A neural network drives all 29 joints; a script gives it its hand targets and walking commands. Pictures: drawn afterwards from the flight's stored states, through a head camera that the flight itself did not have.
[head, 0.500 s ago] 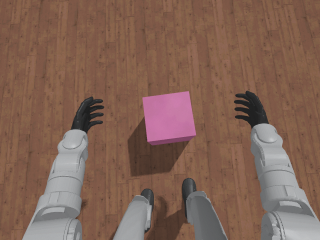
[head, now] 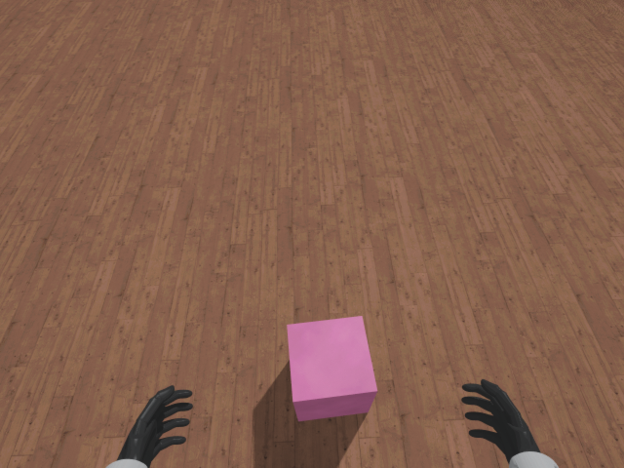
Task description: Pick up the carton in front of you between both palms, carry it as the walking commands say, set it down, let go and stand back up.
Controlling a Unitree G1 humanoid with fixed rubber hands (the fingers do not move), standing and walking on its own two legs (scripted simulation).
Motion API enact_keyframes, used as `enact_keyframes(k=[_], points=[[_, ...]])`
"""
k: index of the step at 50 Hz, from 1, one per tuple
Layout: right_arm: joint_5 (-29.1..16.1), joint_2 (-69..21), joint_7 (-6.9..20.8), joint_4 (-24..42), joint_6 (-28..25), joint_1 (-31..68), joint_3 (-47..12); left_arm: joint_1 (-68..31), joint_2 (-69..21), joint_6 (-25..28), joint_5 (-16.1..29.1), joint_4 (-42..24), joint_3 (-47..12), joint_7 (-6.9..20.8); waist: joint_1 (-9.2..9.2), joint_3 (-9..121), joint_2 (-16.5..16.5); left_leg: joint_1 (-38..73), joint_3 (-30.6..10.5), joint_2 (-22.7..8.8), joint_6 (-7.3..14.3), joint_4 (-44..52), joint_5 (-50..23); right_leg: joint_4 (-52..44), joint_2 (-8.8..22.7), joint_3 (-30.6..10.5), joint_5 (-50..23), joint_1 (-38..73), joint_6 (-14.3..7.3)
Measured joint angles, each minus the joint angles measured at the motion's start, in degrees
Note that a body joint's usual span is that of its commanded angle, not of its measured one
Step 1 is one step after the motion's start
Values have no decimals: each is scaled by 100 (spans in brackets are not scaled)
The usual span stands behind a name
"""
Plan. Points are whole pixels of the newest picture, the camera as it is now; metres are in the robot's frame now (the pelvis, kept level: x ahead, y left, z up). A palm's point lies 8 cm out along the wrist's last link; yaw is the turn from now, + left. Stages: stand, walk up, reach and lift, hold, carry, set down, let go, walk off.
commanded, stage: let go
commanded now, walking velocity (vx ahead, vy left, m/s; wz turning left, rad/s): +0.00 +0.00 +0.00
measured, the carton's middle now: (329, 370) +0.44 -0.01 -0.65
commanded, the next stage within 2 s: stand in 0.48 s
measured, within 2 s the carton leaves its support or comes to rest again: neither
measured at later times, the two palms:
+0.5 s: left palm (139, 456) +0.17 +0.23 -0.06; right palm out of the picture +0.16 -0.24 -0.07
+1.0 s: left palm (102, 459) +0.16 +0.29 -0.09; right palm out of the picture +0.16 -0.29 -0.09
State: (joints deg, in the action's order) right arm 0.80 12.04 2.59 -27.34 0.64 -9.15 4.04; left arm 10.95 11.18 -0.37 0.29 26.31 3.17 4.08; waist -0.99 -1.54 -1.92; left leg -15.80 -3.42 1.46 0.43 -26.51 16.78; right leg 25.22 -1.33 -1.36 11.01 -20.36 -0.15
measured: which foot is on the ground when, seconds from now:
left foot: down 0.00-1.00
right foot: down 0.00-1.00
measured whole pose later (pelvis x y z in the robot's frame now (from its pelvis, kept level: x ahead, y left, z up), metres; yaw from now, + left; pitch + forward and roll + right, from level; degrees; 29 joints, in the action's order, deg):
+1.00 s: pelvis +0.03 +0.00 +0.00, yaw +1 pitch +0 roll -1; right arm 1.9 19.6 -1.3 -40.7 0.8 -11.7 2.4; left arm 8.2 18.8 -0.5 -2.0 44.0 2.2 -1.0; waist 0.0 -0.2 -0.5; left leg -7.2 -4.0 1.8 0.8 -28.2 21.0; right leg 29.1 -1.1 -0.8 16.6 -12.5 -0.2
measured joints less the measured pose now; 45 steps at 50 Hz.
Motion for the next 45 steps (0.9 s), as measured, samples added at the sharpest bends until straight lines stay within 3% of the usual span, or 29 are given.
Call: enact_keyframes(k=[15,21,25,30,45], points=[[-43,74,181,403,747,-366,-155,20,54,-690,-130,-149,-87,28,112,-565,82,1355,-12,-50,6,97,127,-46,-46,14,147,1330,-21],[-23,50,150,491,821,-378,-154,57,29,-757,-125,-179,-63,35,116,-633,49,1429,-21,-61,-7,70,166,0,-57,25,199,1397,-35],[-73,80,10,355,645,-480,-171,88,79,-1050,-164,-387,-130,-149,109,-549,41,1374,-70,-43,-10,-19,218,97,-39,75,275,1355,-44],[145,353,-235,-351,354,-426,-175,-47,417,-521,-237,395,-93,-424,89,-114,113,858,-64,-10,-20,-352,383,477,-19,77,470,814,-37],[111,791,-364,-1183,45,-309,-104,-209,760,-47,-240,1578,-68,-485,111,115,141,788,-56,18,27,-256,454,446,11,63,577,716,-11]])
